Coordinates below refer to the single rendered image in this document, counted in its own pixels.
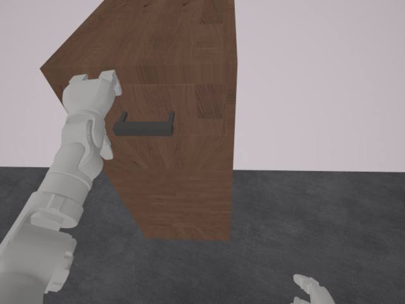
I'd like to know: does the cabinet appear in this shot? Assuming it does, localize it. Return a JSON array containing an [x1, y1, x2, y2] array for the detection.
[[40, 0, 237, 241]]

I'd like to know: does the left robot hand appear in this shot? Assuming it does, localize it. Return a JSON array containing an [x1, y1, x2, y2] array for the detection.
[[63, 70, 122, 160]]

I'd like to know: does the handle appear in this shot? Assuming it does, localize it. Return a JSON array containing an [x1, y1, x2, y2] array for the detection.
[[112, 111, 175, 136]]

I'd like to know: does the right robot hand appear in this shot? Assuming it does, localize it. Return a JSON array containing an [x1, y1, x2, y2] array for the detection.
[[291, 274, 335, 304]]

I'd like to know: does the robot left upper arm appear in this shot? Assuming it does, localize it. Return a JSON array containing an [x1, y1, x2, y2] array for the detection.
[[0, 223, 77, 304]]

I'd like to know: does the drawer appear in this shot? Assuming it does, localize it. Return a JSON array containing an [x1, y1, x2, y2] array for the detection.
[[62, 83, 226, 134]]

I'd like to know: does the robot left forearm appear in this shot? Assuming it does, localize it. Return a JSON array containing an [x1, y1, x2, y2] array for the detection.
[[0, 110, 105, 263]]

